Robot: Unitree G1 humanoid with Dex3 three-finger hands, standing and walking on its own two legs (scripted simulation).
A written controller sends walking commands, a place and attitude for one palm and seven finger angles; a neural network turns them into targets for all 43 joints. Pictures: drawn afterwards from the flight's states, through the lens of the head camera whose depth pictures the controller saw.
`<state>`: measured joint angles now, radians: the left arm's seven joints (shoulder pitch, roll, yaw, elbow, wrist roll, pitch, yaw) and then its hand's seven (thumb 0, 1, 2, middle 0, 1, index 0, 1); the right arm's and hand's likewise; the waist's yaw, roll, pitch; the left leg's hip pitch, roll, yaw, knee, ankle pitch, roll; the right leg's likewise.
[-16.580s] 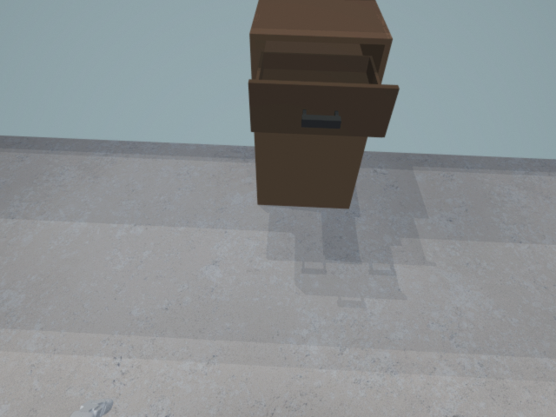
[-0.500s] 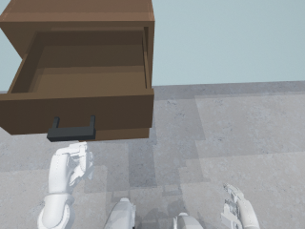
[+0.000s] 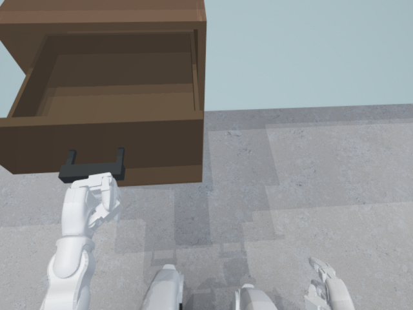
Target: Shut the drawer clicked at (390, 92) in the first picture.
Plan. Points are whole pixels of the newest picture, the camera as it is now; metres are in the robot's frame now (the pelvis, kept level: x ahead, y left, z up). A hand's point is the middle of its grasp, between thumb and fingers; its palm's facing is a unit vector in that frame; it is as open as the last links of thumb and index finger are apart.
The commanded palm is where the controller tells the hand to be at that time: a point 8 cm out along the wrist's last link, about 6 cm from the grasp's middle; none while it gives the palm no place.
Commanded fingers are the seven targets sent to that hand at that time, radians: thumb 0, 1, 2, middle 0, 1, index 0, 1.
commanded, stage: push the drawer shut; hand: left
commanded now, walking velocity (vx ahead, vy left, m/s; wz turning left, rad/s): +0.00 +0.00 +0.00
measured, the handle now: (95, 162) +0.37 +0.24 +0.05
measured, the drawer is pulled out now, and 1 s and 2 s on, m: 0.26 0.13 0.02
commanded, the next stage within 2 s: none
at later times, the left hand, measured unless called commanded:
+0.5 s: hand (118, 168) +0.36 +0.20 +0.04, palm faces +0.11 -0.99 -0.02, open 3.1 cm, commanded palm +0.35 +0.24 +0.05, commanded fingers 0.00 0.90 0.90 -1.40 -1.60 -1.40 -1.60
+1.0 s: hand (123, 142) +0.42 +0.20 +0.04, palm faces +0.14 -0.99 -0.02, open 3.1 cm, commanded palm +0.41 +0.24 +0.05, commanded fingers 0.00 0.90 0.90 -1.40 -1.60 -1.40 -1.60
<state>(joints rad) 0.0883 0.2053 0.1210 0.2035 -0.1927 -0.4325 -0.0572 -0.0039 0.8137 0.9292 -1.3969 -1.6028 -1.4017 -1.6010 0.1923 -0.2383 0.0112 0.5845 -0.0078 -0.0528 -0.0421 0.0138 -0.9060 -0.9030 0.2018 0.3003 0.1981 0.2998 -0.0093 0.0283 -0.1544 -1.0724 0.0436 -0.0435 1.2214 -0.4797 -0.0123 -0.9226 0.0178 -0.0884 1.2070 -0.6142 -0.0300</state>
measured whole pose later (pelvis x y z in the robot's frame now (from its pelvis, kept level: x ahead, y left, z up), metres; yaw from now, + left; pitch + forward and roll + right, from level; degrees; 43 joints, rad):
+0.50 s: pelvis -0.02 +0.01 +0.00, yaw -1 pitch +19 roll -3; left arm -0.28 0.26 0.21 0.56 -0.18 -0.44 -0.06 0.01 0.75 0.91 -1.40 -1.60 -1.40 -1.60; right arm 0.22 -0.24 0.02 0.63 0.00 -0.05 -0.05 0.01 -0.91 -0.90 0.20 0.30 0.20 0.30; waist -0.05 0.02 -0.14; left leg -1.09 0.05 -0.03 1.21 -0.45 0.00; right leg -0.95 0.02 -0.07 1.19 -0.57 -0.02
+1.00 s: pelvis -0.01 +0.02 +0.00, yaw -2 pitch +21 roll -3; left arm -0.54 0.30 0.28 0.85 -0.12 -0.50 -0.04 0.00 0.77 0.91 -1.40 -1.60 -1.40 -1.60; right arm 0.26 -0.24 0.02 0.65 -0.02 0.02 -0.03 0.01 -0.91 -0.90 0.20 0.30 0.20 0.30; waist -0.09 0.02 -0.14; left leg -1.12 0.05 -0.01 1.20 -0.44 0.01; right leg -0.98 0.02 -0.06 1.18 -0.56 0.00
